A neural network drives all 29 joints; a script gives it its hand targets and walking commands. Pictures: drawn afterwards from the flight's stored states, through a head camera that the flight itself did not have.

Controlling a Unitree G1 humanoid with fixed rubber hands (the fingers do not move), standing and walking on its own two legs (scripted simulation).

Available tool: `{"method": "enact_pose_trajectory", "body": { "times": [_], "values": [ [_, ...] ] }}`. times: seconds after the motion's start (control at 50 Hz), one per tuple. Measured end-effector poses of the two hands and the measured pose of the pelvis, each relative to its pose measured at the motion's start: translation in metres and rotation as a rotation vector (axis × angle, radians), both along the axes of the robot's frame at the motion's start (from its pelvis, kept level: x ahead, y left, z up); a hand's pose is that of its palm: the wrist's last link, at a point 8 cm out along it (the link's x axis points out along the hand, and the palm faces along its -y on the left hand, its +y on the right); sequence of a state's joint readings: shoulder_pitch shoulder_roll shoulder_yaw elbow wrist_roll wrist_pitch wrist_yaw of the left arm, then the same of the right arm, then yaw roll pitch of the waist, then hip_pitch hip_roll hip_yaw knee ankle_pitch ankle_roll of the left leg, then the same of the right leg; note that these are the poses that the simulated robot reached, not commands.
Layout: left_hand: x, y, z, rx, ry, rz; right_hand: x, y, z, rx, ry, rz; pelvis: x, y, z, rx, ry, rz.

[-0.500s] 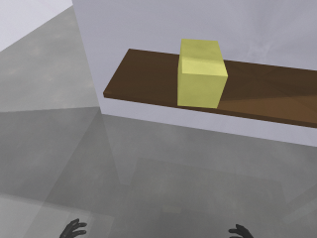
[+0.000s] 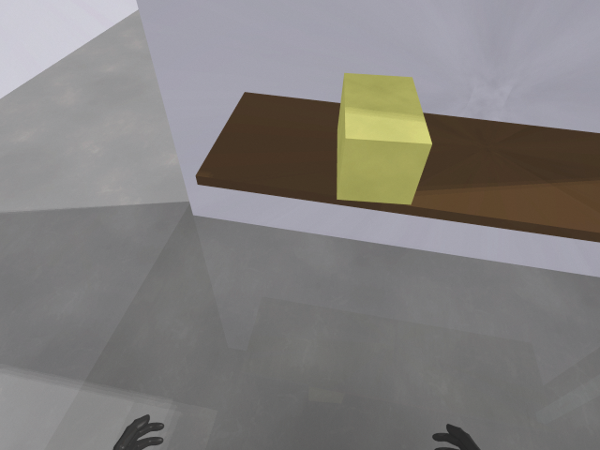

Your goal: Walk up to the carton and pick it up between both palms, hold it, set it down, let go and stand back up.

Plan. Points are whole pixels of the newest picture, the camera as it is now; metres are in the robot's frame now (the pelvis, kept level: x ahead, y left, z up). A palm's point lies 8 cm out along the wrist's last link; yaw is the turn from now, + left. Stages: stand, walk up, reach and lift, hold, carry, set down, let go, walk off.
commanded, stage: stand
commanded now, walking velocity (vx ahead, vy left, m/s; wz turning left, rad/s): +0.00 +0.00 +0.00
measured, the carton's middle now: (376, 135) +0.81 -0.20 -0.03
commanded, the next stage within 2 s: walk up in 0.34 s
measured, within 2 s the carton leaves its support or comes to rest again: neither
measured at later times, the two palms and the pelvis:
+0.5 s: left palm out of the picture +0.13 +0.23 -0.09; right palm out of the picture +0.11 -0.24 -0.10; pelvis +0.00 +0.00 +0.00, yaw +0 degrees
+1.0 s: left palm out of the picture +0.14 +0.19 -0.06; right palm out of the picture +0.11 -0.38 -0.11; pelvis +0.06 -0.09 +0.01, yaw -3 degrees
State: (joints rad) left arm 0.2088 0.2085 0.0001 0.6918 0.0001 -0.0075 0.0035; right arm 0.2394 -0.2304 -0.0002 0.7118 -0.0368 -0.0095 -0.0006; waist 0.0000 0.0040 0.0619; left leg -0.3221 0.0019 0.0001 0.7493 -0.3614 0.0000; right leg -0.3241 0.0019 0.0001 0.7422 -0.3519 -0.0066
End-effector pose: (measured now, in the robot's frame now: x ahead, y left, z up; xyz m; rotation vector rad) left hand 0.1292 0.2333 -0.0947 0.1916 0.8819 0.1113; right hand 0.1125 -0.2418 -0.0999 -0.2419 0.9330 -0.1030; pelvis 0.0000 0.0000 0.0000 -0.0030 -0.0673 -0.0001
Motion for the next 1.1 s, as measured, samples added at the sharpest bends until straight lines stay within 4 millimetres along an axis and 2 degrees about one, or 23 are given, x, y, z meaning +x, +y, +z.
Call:
{"method": "enact_pose_trajectory", "body": {
  "times": [0.58,0.66,0.76,0.8,0.86,0.96,1.02,1.1],
  "values": [
    [-0.001,0.002,0.001,0.002,0.008,-0.006,-0.002,-0.001,-0.002,0.006,0.0,0.003,0.001,0.0,0.0,0.0,0.001,0.0],
    [0.005,0.003,0.004,0.016,0.012,-0.025,-0.013,-0.02,-0.002,-0.017,0.001,0.007,0.008,-0.009,-0.001,0.009,0.01,-0.001],
    [0.016,0.0,0.01,0.064,0.02,-0.024,-0.036,-0.066,-0.009,-0.056,0.076,-0.013,0.019,-0.033,-0.004,0.038,0.024,-0.006],
    [0.02,-0.007,0.012,0.086,0.025,-0.017,-0.039,-0.087,-0.014,-0.064,0.1,-0.019,0.025,-0.046,-0.007,0.054,0.028,-0.007],
    [0.016,-0.021,0.01,0.114,0.044,-0.01,-0.029,-0.114,-0.024,-0.076,0.106,-0.035,0.034,-0.065,-0.013,0.06,0.013,-0.021],
    [0.007,-0.036,0.024,0.141,0.107,-0.004,-0.007,-0.133,-0.017,-0.055,0.092,-0.042,0.049,-0.085,0.0,0.065,-0.01,-0.037],
    [0.013,-0.041,0.037,0.158,0.122,-0.003,0.001,-0.139,-0.01,-0.043,0.105,-0.045,0.06,-0.092,0.011,0.058,-0.01,-0.045],
    [0.031,-0.046,0.047,0.165,0.121,-0.008,0.011,-0.145,-0.005,-0.04,0.13,-0.058,0.077,-0.098,0.02,0.045,-0.01,-0.053]
  ]
}}
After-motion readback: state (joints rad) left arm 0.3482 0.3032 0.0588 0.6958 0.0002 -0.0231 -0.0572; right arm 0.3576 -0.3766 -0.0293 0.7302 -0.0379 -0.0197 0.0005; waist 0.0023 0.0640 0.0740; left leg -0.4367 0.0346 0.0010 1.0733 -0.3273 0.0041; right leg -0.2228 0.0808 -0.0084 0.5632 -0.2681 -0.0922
